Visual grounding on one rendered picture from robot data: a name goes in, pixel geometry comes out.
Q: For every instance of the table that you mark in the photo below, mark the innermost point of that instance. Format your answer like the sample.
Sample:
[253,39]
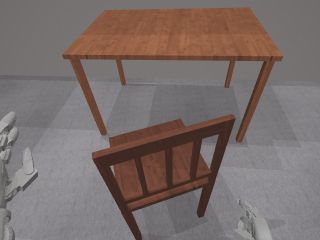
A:
[183,34]

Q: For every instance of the right robot hand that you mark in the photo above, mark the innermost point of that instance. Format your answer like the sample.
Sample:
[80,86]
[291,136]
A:
[257,229]

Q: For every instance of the robot left forearm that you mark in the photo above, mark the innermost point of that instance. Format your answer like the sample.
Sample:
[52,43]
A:
[6,231]

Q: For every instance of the left robot hand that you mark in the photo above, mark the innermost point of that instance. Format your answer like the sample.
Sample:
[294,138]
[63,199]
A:
[23,177]

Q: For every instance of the chair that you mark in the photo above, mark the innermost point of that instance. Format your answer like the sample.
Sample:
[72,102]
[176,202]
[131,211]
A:
[161,162]

